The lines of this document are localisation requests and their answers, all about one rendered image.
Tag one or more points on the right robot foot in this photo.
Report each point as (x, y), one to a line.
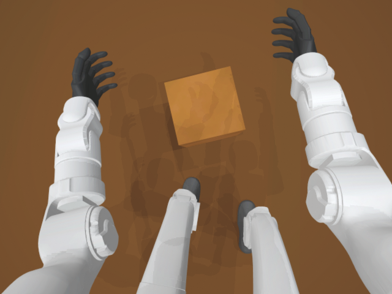
(243, 209)

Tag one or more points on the right robot hand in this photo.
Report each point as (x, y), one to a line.
(303, 40)

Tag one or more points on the left robot upper arm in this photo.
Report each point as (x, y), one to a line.
(73, 247)

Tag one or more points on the left robot hand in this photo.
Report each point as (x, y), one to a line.
(84, 83)

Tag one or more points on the right robot upper arm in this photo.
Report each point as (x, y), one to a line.
(355, 202)

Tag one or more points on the right robot forearm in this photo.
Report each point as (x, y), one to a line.
(332, 139)

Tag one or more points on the left robot forearm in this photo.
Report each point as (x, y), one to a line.
(77, 160)

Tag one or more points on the carton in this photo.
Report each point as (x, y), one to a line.
(205, 107)

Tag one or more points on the left robot foot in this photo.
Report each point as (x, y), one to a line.
(192, 184)

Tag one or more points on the robot foot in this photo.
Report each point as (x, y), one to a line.
(243, 209)
(192, 184)

